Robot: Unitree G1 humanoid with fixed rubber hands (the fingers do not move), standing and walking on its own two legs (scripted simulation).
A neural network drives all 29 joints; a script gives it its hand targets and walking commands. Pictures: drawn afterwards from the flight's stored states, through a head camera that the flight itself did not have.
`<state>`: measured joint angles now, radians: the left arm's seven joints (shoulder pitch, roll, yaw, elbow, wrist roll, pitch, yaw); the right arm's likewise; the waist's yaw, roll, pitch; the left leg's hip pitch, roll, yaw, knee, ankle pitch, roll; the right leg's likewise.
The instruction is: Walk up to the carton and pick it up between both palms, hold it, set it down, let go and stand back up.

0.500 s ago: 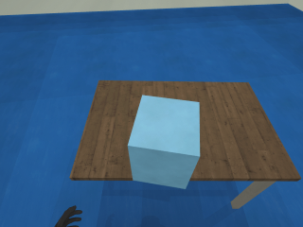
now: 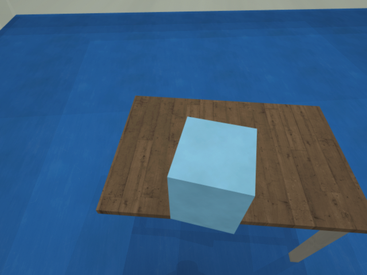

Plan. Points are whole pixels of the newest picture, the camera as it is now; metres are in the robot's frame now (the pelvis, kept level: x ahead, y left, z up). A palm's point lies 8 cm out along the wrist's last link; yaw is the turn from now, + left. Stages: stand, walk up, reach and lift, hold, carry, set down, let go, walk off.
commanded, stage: stand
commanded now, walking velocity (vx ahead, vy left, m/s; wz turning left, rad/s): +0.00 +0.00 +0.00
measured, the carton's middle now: (211, 176) +0.40 -0.05 -0.10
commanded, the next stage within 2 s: none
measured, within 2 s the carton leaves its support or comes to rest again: neither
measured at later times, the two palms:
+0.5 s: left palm out of the picture -0.04 +0.21 -0.15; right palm out of the picture +0.00 -0.23 -0.14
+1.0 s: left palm out of the picture -0.07 +0.19 -0.15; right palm out of the picture -0.02 -0.22 -0.15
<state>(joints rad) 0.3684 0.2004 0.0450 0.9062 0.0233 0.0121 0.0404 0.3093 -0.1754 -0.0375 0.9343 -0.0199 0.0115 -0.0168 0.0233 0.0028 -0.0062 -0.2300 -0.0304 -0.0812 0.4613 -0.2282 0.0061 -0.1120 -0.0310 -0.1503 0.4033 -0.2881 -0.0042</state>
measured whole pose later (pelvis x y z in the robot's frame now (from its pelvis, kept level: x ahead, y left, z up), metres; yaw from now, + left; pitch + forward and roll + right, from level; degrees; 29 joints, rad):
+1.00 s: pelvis +0.00 -0.01 +0.00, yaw +2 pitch -1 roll +0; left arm 0.38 0.11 0.02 1.16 0.02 0.01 0.05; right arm 0.31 -0.11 0.02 1.15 -0.01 0.01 -0.05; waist 0.02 0.00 0.02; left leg -0.21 -0.03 -0.12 0.46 -0.22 -0.01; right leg -0.08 -0.02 -0.19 0.40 -0.29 -0.02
